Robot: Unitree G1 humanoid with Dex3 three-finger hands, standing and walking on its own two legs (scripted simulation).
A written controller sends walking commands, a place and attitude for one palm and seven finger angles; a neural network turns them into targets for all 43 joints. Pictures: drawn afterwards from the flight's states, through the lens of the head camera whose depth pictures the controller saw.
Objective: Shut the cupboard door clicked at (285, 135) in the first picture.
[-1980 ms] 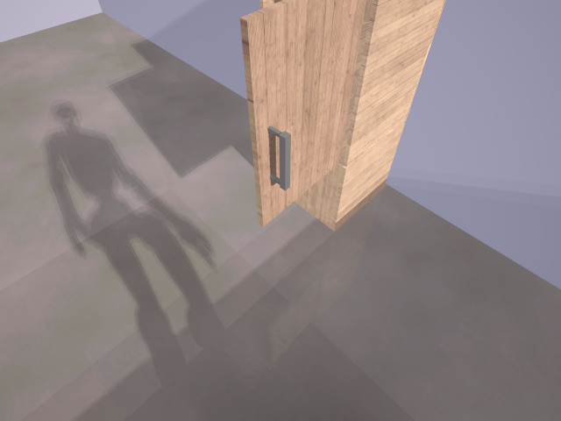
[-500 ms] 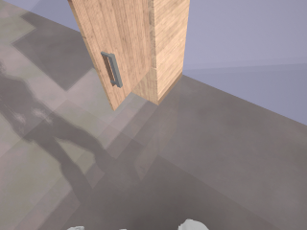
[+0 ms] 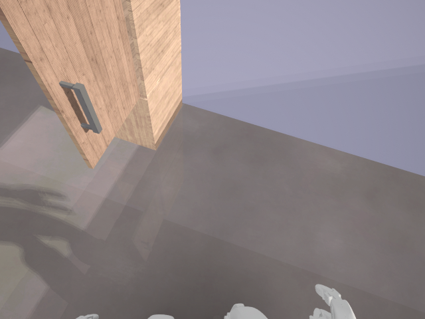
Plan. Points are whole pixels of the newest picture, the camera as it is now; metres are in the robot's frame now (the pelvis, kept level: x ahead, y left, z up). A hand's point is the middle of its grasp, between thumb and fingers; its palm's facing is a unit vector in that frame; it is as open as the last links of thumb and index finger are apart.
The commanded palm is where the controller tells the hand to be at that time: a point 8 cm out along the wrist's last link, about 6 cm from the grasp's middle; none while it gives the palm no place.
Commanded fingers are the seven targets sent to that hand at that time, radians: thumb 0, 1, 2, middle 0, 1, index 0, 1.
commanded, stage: walk around to get in front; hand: left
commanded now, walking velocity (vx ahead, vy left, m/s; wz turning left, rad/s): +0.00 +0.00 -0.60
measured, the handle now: (82, 108) +0.59 +0.42 -0.08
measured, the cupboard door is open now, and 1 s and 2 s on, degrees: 93 93 93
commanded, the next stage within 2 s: none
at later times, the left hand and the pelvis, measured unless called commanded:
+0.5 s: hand (152, 292) +0.17 +0.14 -0.16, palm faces -0.36 -0.90 -0.26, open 7.4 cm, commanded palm none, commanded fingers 0.00 0.90 0.90 -0.20 -0.30 -0.20 -0.30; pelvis +0.01 -0.03 +0.00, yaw -20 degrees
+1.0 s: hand (193, 260) +0.25 +0.06 -0.16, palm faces -0.61 -0.74 -0.28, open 7.4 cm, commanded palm none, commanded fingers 0.00 0.90 0.90 -0.20 -0.30 -0.20 -0.30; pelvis +0.03 -0.05 -0.01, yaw -38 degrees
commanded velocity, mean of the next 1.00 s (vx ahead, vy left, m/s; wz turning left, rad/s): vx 0.00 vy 0.00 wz -0.60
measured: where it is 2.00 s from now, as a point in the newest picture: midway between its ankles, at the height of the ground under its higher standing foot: outside the picture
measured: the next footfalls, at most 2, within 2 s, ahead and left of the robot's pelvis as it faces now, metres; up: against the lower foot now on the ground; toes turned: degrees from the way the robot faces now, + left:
right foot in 0.30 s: +0.02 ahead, -0.15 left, +0.00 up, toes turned -15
left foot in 0.62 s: +0.12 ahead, +0.08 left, +0.00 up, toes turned -21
